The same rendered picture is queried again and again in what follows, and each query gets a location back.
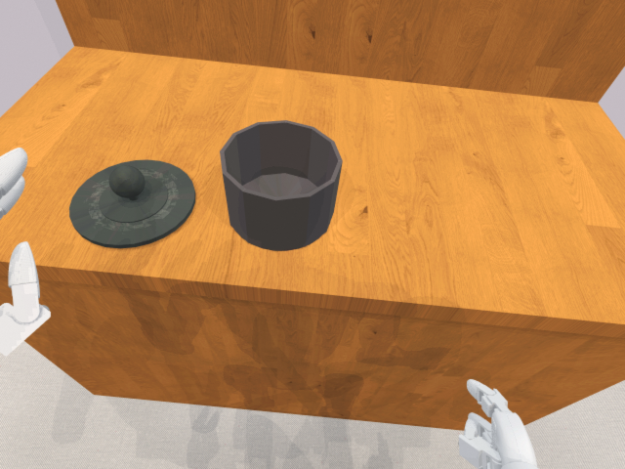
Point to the lid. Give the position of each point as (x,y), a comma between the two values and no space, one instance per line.
(109,220)

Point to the knob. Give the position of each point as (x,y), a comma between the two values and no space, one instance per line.
(127,181)

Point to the robot left hand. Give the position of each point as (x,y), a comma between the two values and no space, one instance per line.
(19,321)

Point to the robot right hand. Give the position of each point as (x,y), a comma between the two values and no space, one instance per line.
(505,440)

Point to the table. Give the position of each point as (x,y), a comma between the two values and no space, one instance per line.
(478,230)

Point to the pot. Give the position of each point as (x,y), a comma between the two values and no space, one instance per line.
(281,180)

